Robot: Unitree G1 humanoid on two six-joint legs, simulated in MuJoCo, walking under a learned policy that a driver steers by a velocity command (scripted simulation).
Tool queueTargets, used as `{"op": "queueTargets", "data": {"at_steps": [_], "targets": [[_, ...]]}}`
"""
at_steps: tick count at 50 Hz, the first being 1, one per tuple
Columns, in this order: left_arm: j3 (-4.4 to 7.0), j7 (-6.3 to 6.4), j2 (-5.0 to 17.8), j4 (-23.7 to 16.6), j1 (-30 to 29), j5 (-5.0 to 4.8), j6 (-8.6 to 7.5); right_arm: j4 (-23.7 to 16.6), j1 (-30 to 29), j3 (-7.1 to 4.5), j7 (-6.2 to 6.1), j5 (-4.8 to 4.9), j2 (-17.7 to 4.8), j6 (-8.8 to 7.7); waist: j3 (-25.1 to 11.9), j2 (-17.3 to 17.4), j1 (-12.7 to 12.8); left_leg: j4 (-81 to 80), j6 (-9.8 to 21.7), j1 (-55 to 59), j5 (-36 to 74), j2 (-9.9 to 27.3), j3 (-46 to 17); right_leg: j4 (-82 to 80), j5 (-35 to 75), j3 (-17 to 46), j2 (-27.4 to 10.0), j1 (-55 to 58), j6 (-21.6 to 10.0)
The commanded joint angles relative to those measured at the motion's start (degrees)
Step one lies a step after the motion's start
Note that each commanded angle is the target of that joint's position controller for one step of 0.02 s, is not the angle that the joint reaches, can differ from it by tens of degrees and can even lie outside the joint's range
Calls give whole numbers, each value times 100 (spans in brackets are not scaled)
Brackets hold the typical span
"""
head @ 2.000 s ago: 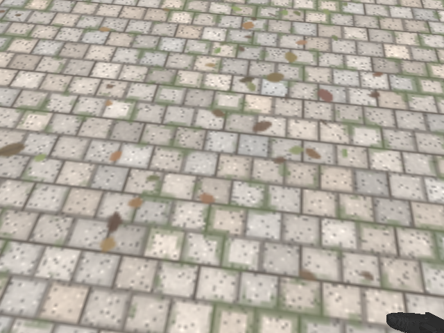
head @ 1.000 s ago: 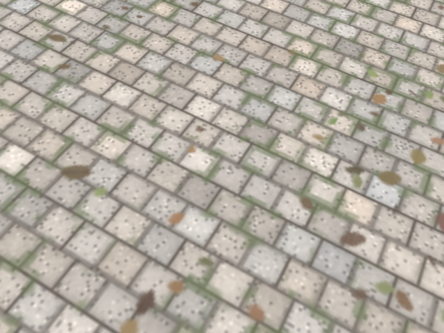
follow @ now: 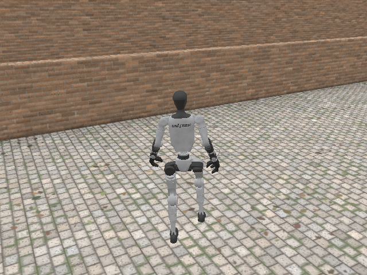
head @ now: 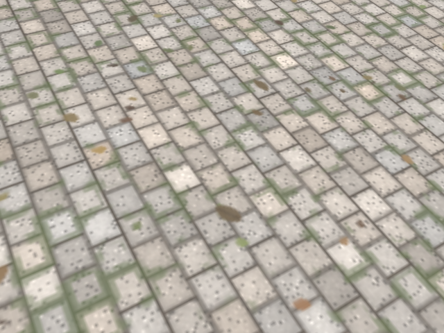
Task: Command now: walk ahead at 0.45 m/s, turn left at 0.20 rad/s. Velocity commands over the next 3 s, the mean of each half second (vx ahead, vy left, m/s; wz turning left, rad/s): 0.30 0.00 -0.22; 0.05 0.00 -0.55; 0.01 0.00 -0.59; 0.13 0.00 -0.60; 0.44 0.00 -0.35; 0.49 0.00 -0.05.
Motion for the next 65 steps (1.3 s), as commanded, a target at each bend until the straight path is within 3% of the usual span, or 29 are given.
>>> {"op": "queueTargets", "data": {"at_steps": [1,7,9,11,12,13,14,15,16,18,22,25,29,33,34,35,36,38,40,43,50,53,54,55,56,57,59,60,65], "targets": [[-33,-35,162,-556,-915,-42,-94,-235,-132,-301,-89,23,-1091,-134,394,763,-127,-785,772,-267,1763,1176,-584,-1136,946,-94,159,-75,46],[-81,-224,195,-763,-1414,-127,-145,201,204,-334,-92,62,-1149,-127,656,726,-199,-666,635,527,2112,1597,-304,-2134,963,-103,295,20,-443],[-7,-229,343,-669,-988,-35,-144,217,88,-350,-144,-10,-1228,-69,239,859,46,112,433,869,4364,1529,-91,-2120,555,-298,648,663,-639],[175,-148,680,-342,307,6,-122,127,-111,-339,-212,-66,-1291,25,-680,881,722,2066,42,664,6004,1155,303,-2271,911,-496,1036,2419,-878],[240,-70,1001,-283,961,39,-87,-39,16,-261,-240,-190,-1100,6,-1379,322,878,3726,-234,-722,4216,898,364,-1875,2426,579,196,4275,-1182],[274,-89,1441,-312,981,70,-96,-40,1124,-19,-95,-234,-325,-70,-2439,-1280,182,6312,-735,-3056,-1811,-269,37,-1901,3130,3625,-1672,6495,-2666],[231,-53,925,-351,1149,-26,-12,122,754,-134,-25,-119,-1057,-155,-3033,-394,716,6838,-716,-3149,-1948,-192,-774,-2491,2381,4031,-1491,6426,-2582],[195,-7,864,-467,662,-51,34,-177,-2,-191,3,97,-1197,-197,-2022,-302,684,6708,-649,-3522,-1628,117,-750,-2692,2003,3200,-1252,5618,-2291],[171,40,754,-521,315,-87,83,-299,-427,-161,-45,55,-1179,-222,-1275,271,571,6309,-610,-3557,-1286,336,-583,-2896,1845,2688,-990,4604,-2064],[140,115,697,-632,35,26,135,-412,-589,-198,-128,-53,-1172,-116,-569,360,218,5756,-634,-3025,-958,533,-518,-3258,2174,2172,-700,2967,-1997],[197,178,791,-636,-144,37,175,-359,-308,-86,-264,-136,-757,54,-576,-14,-59,4340,-873,-2466,-799,453,-296,-3300,2965,1577,-387,1915,-1954],[261,283,920,-648,-147,-53,345,-383,-544,-90,-283,-127,-756,131,-884,-91,19,3646,-965,-2217,46,333,-335,-3162,1958,1555,-189,1792,-1688],[265,376,884,-690,-100,-91,562,-578,-1161,-112,-205,-45,-764,144,-673,-379,233,2691,-941,-2096,321,159,-424,-3119,-252,2033,-11,1745,-1416],[215,392,700,-769,-136,-141,650,-544,-950,-230,-135,-10,-872,-39,-625,-579,33,774,-673,-1319,787,163,-433,-2371,-100,2527,144,2132,-1048],[136,386,440,-780,93,-114,648,-558,-829,-316,-169,-85,-1190,-57,-783,-123,120,423,-355,-715,1057,1014,-1027,-1708,-1018,2256,424,1837,-740],[71,361,163,-826,575,-39,610,-693,-1196,-416,-217,-223,-1649,35,-662,1423,572,411,402,-214,2415,2237,-2335,-530,-2857,1184,1297,783,-351],[181,351,612,-907,487,-18,546,-612,-971,-410,-184,-326,-1454,73,-740,1934,356,258,1097,-381,2689,2752,-3143,751,-3392,760,1161,268,-109],[349,378,961,-695,497,-113,640,-689,-1285,-275,-187,-204,-939,86,-520,1040,347,435,844,-567,2306,2104,-2011,1727,-2662,795,833,222,134],[310,402,717,-669,512,-113,787,-701,-1510,-238,-218,-105,-845,128,-371,1029,347,449,660,-682,2306,1737,-1281,1990,-2164,628,736,191,327],[214,364,418,-905,141,-148,808,-604,-1342,-284,-272,-152,-902,214,-364,1274,146,363,758,-482,2443,1614,-742,1325,-1876,268,631,275,441],[191,183,403,-1163,-67,-112,830,-466,-1367,-472,-193,-22,-1250,281,-600,1454,8,508,852,-431,2474,2014,-354,-603,-1855,-189,432,1451,173],[254,126,394,-1050,360,-107,848,-385,-1495,-494,-172,135,-1240,275,-573,1308,298,1031,484,-702,2064,1923,-51,-2128,-895,-433,617,2318,-217],[319,168,536,-990,563,-84,841,-245,-1203,-458,-157,128,-1059,261,-573,918,329,1549,95,-1175,1430,1695,271,-2679,-248,-175,628,2976,-420],[469,260,1126,-1063,716,-85,812,-311,-1091,-366,-133,-98,-712,261,-560,-582,203,3079,-527,-2532,-442,1084,909,-2983,1471,1562,-589,3894,-890],[512,246,1540,-1204,631,102,714,-681,-1637,-319,-189,-207,-681,241,-513,-1581,388,4347,-839,-3750,-2361,280,460,-3014,2489,3127,-1752,3727,-2136],[432,221,1215,-1197,688,194,591,-683,-1921,-400,-226,-136,-937,236,-701,-909,651,5080,-819,-3767,-2321,378,-167,-3131,2066,2936,-1617,3609,-2305],[339,283,925,-1151,171,48,501,-491,-1745,-461,-274,-61,-978,266,-443,-393,305,5065,-748,-3770,-1377,504,-325,-3040,1424,2109,-940,3401,-1664],[285,322,802,-1175,-20,-61,522,-458,-1690,-483,-302,-100,-1025,284,-408,-424,237,4940,-794,-3731,-1080,511,-343,-3008,1541,1982,-822,3351,-1532],[271,449,818,-1137,85,-42,607,-397,-1661,-397,-219,-25,-742,240,-605,-413,235,4074,-939,-3212,-448,235,-273,-2929,1565,1895,-515,3329,-1505]]}}
Next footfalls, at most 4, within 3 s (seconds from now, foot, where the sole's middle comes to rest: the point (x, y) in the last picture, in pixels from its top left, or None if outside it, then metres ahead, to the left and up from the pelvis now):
0.22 right None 0.34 -0.12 -0.78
0.68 left None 0.43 0.09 -0.78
1.08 right None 0.29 -0.13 -0.78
1.56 left None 0.44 0.03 -0.78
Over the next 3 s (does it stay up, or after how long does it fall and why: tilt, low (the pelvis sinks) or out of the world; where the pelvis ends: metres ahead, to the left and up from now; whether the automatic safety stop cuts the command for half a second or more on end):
stays up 0.43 -0.59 -0.02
